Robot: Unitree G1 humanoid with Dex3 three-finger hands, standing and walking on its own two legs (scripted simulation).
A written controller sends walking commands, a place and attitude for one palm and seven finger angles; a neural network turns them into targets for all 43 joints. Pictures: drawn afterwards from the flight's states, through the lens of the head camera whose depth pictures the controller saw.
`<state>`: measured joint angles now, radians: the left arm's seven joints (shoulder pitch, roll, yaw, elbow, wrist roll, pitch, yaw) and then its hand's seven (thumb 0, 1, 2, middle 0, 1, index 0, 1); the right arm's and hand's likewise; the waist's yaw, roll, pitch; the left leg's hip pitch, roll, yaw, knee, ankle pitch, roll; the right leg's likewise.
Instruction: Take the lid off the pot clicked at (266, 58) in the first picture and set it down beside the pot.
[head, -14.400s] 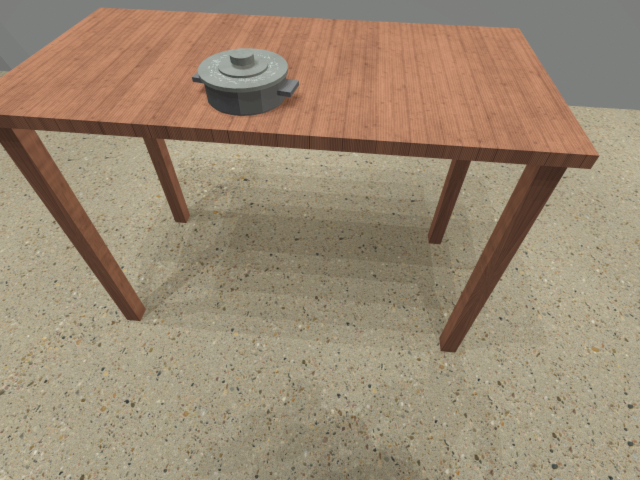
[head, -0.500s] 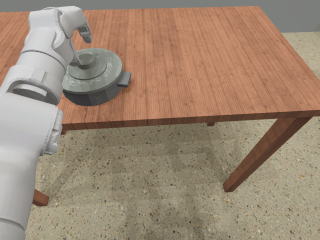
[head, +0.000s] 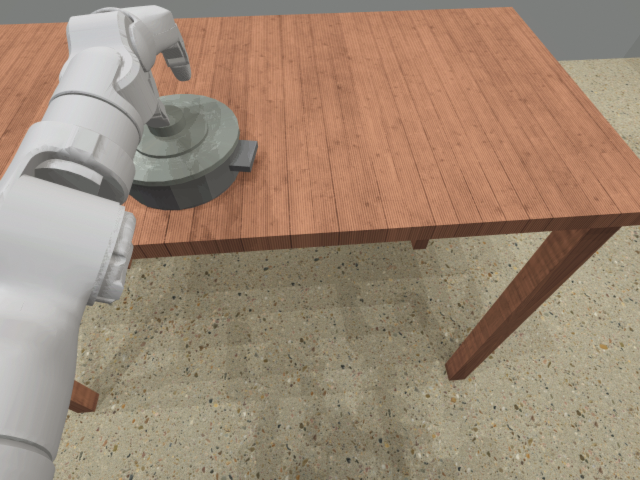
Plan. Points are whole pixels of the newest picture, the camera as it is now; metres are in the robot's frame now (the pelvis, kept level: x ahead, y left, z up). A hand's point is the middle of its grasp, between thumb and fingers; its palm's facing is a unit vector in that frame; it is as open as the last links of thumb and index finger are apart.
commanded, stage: move the open hand above the knob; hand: left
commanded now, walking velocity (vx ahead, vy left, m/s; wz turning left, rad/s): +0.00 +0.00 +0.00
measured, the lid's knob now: (165, 120) +0.54 +0.15 +0.16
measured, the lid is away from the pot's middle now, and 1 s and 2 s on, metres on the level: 0.00 0.00 0.00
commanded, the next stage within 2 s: lower the open fingers around the knob in 1.60 s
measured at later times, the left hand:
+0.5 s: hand (138, 92) +0.52 +0.16 +0.21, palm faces -0.29 -0.07 -0.95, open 10.5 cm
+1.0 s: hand (151, 91) +0.51 +0.14 +0.22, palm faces -0.30 -0.07 -0.95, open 10.5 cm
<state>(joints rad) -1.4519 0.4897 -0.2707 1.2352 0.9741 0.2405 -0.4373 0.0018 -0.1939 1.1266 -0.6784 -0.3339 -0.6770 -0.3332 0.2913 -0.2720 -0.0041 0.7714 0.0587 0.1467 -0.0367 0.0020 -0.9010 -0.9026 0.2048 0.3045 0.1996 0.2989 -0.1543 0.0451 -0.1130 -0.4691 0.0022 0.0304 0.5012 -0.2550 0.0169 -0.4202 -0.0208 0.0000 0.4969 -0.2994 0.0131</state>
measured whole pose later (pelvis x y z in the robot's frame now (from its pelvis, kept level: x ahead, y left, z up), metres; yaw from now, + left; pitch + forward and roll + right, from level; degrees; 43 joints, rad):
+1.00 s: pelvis +0.00 +0.00 +0.00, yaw +0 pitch +12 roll +0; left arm -1.45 0.47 -0.28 1.22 0.96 0.24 -0.44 0.00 -0.19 1.13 -0.68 -0.33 -0.68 -0.33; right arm 0.29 -0.27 0.00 0.78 0.06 0.15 -0.03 0.00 -0.90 -0.90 0.20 0.30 0.20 0.30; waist -0.15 0.04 -0.11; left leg -0.47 -0.01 0.02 0.51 -0.25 0.02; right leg -0.42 -0.03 0.00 0.50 -0.30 0.02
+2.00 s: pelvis +0.00 +0.00 +0.00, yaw +1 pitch +12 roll +0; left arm -1.46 0.41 -0.32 1.27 0.95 0.33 -0.48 0.00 -0.19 1.13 -0.68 -0.33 -0.68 -0.33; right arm 0.27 -0.28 -0.01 0.79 0.05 0.14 -0.03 0.00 -0.90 -0.90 0.20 0.30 0.20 0.30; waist -0.14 0.04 -0.11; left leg -0.46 -0.01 0.01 0.50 -0.26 0.02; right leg -0.41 -0.03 -0.01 0.50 -0.31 0.01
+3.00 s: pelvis +0.00 +0.01 +0.00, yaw +0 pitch +14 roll +0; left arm -1.43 0.45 -0.27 1.28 0.96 0.29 -0.43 0.00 -0.10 0.99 -0.47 -0.70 -0.51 -0.73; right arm 0.31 -0.28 -0.01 0.77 0.06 0.16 -0.04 0.00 -0.90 -0.90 0.21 0.30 0.20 0.30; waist -0.16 0.03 -0.13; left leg -0.51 0.00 0.03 0.55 -0.28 0.02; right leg -0.45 -0.02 0.01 0.53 -0.32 0.02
